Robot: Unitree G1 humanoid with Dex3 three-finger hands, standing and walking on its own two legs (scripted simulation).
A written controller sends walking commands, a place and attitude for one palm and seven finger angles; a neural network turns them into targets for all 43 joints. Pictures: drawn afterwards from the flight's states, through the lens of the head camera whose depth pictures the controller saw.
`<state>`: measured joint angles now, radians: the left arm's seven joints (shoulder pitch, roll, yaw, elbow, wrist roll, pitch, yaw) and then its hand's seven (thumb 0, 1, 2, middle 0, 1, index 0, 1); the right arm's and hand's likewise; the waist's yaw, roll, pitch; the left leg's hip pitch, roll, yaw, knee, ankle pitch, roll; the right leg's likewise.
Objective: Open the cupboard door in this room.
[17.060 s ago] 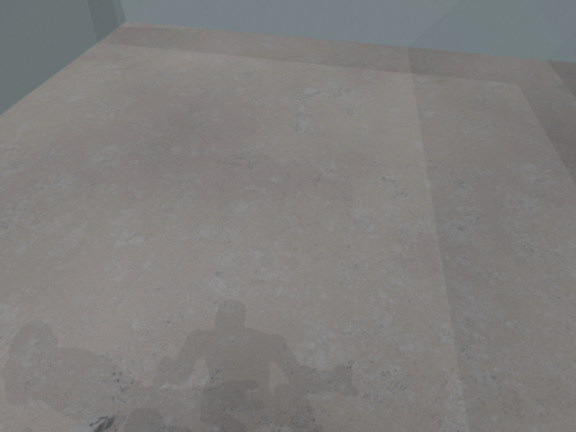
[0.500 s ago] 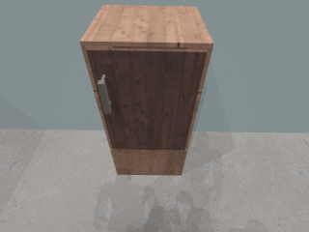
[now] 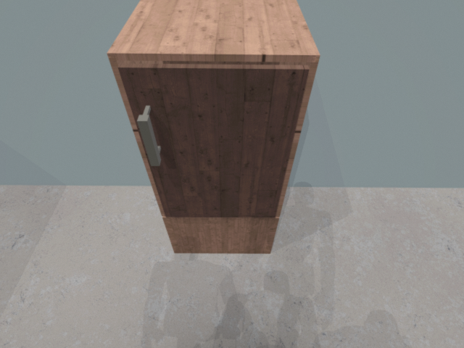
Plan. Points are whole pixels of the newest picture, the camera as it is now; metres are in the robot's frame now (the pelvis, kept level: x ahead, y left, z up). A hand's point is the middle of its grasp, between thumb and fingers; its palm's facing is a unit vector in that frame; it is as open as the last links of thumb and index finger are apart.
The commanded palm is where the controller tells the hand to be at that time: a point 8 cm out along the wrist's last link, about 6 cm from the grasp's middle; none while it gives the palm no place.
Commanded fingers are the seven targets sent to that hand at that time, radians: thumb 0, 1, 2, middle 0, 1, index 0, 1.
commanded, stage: look again from close up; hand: left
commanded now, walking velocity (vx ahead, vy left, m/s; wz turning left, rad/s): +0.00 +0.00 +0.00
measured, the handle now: (151, 136) +0.58 +0.24 +0.00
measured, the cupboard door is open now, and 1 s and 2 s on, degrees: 0 0 0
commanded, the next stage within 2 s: raise the hand with hooked fingers in 0.38 s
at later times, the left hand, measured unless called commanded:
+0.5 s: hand out of the picture +0.04 +0.16 -0.17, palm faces +0.01 -0.98 -0.20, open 7.3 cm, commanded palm +0.12 +0.22 -0.07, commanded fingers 0.00 0.85 0.88 -0.20 -0.33 -0.20 -0.33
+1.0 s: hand (127, 333) +0.16 +0.19 -0.06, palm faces +0.12 -0.99 -0.03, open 9.2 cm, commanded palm +0.16 +0.24 -0.04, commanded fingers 0.00 0.27 0.63 -0.25 -0.70 -0.25 -0.70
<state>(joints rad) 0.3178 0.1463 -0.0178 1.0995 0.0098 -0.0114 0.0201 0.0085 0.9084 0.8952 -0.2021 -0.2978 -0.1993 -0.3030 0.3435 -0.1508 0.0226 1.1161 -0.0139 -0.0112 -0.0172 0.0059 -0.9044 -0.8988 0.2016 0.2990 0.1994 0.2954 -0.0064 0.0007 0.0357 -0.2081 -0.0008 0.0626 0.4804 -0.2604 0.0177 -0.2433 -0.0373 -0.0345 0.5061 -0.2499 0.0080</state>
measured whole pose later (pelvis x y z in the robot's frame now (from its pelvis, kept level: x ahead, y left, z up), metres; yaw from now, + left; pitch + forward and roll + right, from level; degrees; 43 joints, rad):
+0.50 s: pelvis +0.03 -0.02 +0.00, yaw +0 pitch -1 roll +0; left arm 0.27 0.16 -0.01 1.10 0.01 -0.02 0.03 0.01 0.92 0.90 -0.20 -0.30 -0.20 -0.30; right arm 0.25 -0.16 0.01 1.12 -0.01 -0.02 -0.03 0.01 -0.91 -0.90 0.20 0.30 0.20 0.30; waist 0.00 0.00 0.03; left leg -0.17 0.03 0.05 0.49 -0.30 -0.01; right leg -0.20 -0.01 -0.04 0.50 -0.29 -0.01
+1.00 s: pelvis -0.02 -0.03 -0.10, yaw +2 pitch +13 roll -2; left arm 0.44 0.20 0.21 0.03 -0.27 -0.45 -0.31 0.02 0.49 0.72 -0.23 -0.56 -0.23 -0.57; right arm 0.14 -0.25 -0.03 0.47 0.01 -0.23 -0.04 0.01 -0.90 -0.90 0.20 0.30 0.20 0.30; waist 0.05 -0.02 -0.13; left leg -0.89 0.05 -0.04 1.22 -0.56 -0.03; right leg -0.87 -0.02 -0.12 1.19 -0.54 -0.04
